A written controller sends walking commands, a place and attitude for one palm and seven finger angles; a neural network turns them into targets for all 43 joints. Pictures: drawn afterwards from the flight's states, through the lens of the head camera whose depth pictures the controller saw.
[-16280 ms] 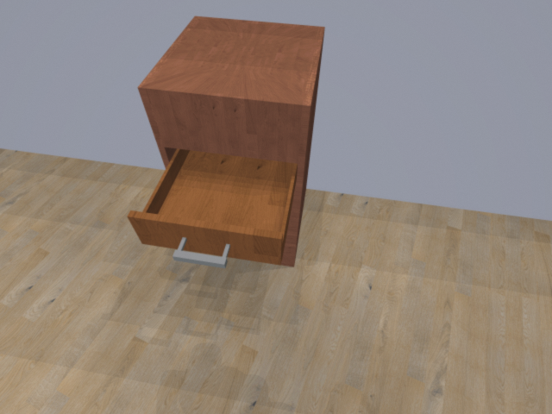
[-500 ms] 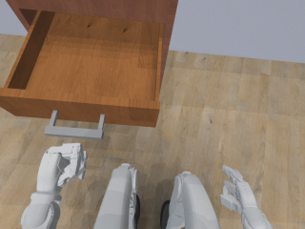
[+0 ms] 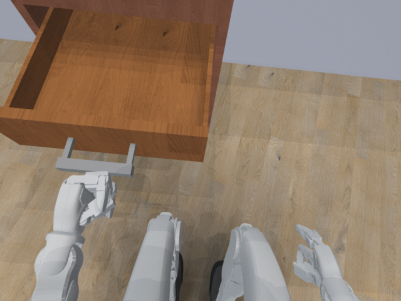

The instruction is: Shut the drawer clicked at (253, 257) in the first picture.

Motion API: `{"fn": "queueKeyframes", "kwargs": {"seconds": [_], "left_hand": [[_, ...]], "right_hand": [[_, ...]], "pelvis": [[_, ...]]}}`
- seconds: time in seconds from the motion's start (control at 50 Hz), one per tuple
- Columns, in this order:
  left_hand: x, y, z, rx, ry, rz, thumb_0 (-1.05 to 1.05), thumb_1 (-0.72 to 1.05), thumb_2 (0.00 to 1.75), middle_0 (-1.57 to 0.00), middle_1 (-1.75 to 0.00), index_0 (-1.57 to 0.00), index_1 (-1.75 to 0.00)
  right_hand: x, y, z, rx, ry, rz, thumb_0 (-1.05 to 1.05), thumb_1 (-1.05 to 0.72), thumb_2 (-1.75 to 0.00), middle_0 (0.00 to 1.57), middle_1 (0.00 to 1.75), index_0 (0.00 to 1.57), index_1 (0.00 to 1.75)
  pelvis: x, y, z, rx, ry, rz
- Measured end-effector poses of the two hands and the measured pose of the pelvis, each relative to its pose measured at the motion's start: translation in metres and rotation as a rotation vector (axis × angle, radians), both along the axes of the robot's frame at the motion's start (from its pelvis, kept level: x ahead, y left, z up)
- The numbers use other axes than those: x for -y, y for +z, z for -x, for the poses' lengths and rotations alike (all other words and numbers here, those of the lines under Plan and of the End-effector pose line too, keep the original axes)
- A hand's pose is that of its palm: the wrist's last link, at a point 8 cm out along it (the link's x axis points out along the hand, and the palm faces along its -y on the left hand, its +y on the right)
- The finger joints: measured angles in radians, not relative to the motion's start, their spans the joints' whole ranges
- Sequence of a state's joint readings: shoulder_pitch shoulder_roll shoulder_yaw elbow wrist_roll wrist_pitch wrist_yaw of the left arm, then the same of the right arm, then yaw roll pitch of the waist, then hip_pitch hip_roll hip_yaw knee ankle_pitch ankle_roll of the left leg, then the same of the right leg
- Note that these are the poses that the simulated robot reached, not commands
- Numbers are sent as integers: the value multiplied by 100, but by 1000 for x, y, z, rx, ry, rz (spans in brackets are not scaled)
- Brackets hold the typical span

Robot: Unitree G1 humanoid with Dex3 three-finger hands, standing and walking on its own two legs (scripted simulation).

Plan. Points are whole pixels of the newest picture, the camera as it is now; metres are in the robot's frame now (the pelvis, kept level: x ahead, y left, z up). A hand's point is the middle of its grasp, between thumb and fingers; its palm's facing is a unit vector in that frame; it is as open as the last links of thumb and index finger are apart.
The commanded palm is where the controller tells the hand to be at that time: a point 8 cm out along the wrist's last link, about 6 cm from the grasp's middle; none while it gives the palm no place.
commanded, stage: push the drawer shut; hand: left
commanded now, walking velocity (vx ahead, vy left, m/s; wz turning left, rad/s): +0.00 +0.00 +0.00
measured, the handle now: (98, 156) +0.36 +0.23 +0.00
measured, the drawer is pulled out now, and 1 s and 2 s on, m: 0.25 0.13 0.01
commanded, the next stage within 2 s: none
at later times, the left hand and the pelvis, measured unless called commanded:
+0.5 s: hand (117, 165) +0.35 +0.20 -0.01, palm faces -0.01 -1.00 -0.07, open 2.9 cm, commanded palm +0.36 +0.23 +0.00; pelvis -0.01 +0.00 +0.00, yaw -1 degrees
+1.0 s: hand (121, 137) +0.40 +0.20 -0.01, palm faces +0.00 -1.00 -0.07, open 2.9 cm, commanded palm +0.42 +0.23 +0.00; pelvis -0.01 +0.01 +0.00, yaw -1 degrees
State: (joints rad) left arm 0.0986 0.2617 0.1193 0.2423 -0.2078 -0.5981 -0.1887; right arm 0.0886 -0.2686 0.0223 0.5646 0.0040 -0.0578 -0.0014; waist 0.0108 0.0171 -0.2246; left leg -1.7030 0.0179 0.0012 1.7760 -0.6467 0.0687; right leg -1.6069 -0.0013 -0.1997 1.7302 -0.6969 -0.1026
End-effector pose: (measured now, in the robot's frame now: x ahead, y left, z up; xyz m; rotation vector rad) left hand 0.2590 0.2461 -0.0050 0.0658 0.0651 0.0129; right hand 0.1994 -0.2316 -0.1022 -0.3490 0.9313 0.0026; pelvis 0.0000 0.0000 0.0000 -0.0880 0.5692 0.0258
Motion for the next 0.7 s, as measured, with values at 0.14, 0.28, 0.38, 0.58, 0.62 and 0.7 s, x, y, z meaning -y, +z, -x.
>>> {"fn": "queueKeyframes", "kwargs": {"seconds": [0.14, 0.28, 0.38, 0.58, 0.62, 0.7], "left_hand": [[-2, -2, -16, 28, -8, -8, -6, 83, 99, -140, -160, -140, -160], [-2, -1, -38, 23, -19, -9, -5, 83, 99, -140, -160, -140, -160], [-3, 1, -51, 22, -18, -8, -3, 83, 98, -140, -160, -140, -160], [-7, 0, -77, 39, -22, -7, -3, 80, 96, -140, -160, -140, -160], [-8, 0, -81, 41, -24, -6, -4, 79, 95, -140, -160, -140, -160], [-10, -1, -91, 43, -25, -5, -5, 78, 95, -140, -160, -140, -160]], "right_hand": [[8, -3, 12, -13, -7, 24, 1, -91, -90, 20, 30, 20, 29], [12, 1, 27, -22, -31, 37, 1, -91, -90, 20, 30, 21, 29], [14, 6, 39, -34, -50, 45, 1, -91, -90, 20, 30, 21, 29], [18, 8, 58, -82, -77, 71, 1, -91, -90, 20, 30, 21, 30], [17, 8, 60, -91, -82, 74, 1, -91, -90, 20, 30, 21, 30], [16, 7, 64, -109, -85, 79, 1, -91, -90, 20, 30, 21, 29]], "pelvis": [[3, -4, 7, 8, 2, 2], [3, -2, 12, 15, -2, 4], [1, 1, 13, 17, -6, 6], [-5, 2, 13, 10, -9, 11], [-6, 2, 13, 9, -11, 11], [-8, 2, 13, 5, -10, 14]]}}
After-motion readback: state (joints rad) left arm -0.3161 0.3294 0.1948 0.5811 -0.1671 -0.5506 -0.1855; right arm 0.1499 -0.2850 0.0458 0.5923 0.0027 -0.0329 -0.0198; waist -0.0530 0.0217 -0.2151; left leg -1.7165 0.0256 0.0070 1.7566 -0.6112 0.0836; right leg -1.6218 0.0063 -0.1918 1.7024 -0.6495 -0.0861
